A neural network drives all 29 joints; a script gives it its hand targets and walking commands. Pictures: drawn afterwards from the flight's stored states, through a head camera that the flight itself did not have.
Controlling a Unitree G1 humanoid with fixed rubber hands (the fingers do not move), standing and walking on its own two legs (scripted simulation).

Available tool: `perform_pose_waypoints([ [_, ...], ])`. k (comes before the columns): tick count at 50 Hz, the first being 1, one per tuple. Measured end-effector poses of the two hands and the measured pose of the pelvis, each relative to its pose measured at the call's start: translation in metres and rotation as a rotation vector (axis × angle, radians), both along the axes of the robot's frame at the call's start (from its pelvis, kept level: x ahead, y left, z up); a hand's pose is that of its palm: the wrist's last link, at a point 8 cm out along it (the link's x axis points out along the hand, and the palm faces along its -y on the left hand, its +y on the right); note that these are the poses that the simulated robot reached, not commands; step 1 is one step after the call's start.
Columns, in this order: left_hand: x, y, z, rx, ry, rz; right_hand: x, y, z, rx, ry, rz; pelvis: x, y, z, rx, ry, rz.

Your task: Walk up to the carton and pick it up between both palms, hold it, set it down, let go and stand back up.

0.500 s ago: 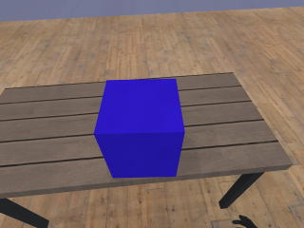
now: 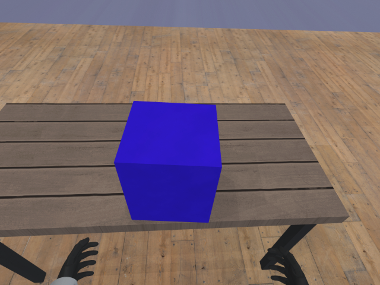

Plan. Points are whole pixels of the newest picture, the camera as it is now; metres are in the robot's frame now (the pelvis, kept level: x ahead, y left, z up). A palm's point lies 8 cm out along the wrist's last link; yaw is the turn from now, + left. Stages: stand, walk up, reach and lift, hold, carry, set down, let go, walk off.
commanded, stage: reach and lift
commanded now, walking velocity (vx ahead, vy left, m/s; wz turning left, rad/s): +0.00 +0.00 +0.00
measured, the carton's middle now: (172, 164) +0.41 +0.06 +0.00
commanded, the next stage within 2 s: none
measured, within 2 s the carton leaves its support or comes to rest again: neither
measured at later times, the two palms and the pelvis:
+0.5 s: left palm (72, 257) +0.19 +0.26 -0.04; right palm (280, 259) +0.19 -0.18 -0.04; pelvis +0.02 +0.01 +0.00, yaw -1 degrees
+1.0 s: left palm (77, 239) +0.22 +0.25 -0.02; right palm (268, 238) +0.23 -0.16 -0.02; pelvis +0.02 +0.01 +0.00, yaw +1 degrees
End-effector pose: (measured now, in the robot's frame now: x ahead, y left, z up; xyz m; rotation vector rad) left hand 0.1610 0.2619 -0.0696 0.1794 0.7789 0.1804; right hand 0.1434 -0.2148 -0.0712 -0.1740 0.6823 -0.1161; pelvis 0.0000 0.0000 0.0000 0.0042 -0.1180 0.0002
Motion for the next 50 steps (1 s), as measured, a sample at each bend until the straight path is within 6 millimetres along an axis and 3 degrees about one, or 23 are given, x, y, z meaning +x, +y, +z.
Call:
perform_pose_waypoints([
  [9, 0.003, 0.004, 0.016, -0.019, -0.089, -0.034, 0.010, 0.029, 0.005, 0.073, -0.090, -0.027, 0.001, 0.004, 0.002, -0.003, 0.014, -0.004],
  [22, 0.026, -0.002, 0.026, -0.074, -0.265, -0.072, 0.039, 0.029, 0.024, 0.078, -0.213, -0.057, 0.014, 0.013, 0.001, -0.009, 0.027, -0.010],
  [34, 0.033, -0.006, 0.036, -0.092, -0.382, -0.077, 0.062, 0.049, 0.035, 0.145, -0.325, -0.051, 0.027, 0.015, 0.000, -0.018, 0.030, -0.001],
  [50, 0.059, -0.013, 0.053, -0.121, -0.504, -0.114, 0.083, 0.056, 0.046, 0.170, -0.421, -0.070, 0.024, 0.012, -0.002, -0.018, 0.040, 0.011],
])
